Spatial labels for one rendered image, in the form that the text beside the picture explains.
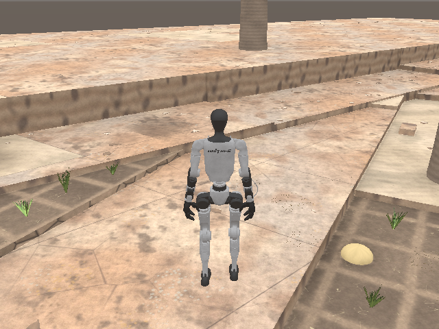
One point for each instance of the robot right shin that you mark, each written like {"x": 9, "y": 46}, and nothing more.
{"x": 234, "y": 250}

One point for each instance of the robot right forearm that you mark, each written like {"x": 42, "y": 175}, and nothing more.
{"x": 247, "y": 184}

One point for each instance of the left robot hand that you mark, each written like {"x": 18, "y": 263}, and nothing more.
{"x": 187, "y": 210}

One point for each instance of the right robot hand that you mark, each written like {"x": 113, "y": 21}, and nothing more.
{"x": 250, "y": 211}

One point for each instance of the robot left forearm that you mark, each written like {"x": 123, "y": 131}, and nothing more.
{"x": 190, "y": 187}

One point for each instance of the right robot upper arm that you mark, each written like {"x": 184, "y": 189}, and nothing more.
{"x": 243, "y": 157}

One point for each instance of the right robot thigh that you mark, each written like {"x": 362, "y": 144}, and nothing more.
{"x": 235, "y": 203}

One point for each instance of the left robot upper arm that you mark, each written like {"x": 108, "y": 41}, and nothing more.
{"x": 195, "y": 157}

